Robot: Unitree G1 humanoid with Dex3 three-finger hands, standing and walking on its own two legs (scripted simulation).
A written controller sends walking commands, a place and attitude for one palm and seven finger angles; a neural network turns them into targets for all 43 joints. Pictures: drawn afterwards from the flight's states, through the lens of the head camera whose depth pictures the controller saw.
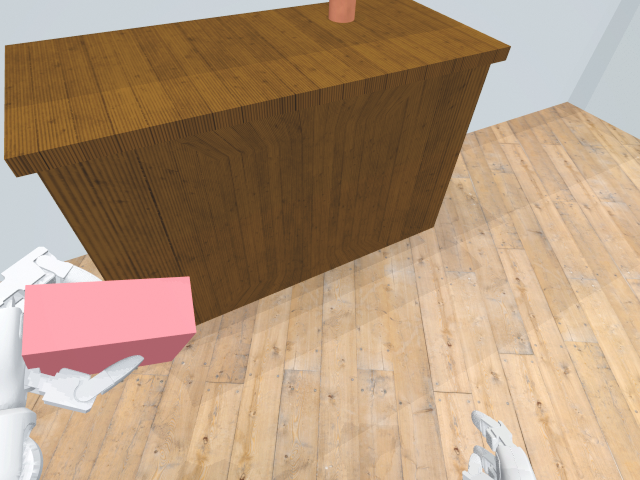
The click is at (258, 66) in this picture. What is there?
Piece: table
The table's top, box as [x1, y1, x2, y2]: [4, 0, 510, 177]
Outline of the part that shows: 510,46 412,0 356,0 354,20 347,23 338,23 329,20 327,17 328,2 5,45 4,159 16,177 504,60 506,58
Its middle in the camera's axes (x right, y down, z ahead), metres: -0.13 -0.50 +1.05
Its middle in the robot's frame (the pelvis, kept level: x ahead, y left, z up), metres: +1.12 +0.20 +0.05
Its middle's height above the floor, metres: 0.82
